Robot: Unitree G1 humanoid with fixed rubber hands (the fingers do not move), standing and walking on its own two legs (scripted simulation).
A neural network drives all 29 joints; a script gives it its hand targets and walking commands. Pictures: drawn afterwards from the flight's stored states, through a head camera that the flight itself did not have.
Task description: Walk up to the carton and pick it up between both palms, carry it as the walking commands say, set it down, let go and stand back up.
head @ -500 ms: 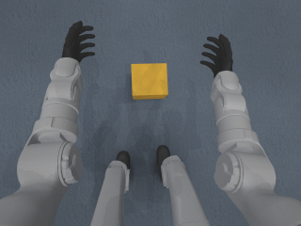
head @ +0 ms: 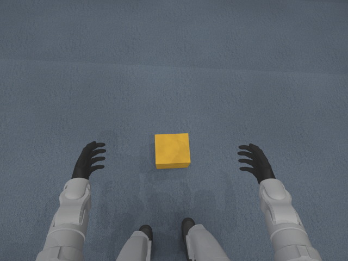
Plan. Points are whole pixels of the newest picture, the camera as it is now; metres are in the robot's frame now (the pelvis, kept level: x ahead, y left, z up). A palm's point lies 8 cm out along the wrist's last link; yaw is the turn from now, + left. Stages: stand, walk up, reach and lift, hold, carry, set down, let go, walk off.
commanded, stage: let go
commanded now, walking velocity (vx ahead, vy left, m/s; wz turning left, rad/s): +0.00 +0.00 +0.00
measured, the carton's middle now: (171, 151) +0.50 -0.04 -0.67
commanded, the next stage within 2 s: stand in 0.76 s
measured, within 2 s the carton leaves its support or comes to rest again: neither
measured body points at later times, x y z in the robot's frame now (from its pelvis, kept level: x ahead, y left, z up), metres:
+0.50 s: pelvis +0.03 +0.01 +0.03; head +0.05 +0.01 +0.48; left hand +0.21 +0.24 -0.04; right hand +0.21 -0.23 -0.04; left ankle +0.00 +0.12 -0.71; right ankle +0.02 -0.11 -0.71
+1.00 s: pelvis +0.04 +0.01 +0.03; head +0.05 +0.01 +0.48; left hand +0.17 +0.30 -0.06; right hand +0.19 -0.27 -0.06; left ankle +0.00 +0.12 -0.71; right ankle +0.02 -0.11 -0.71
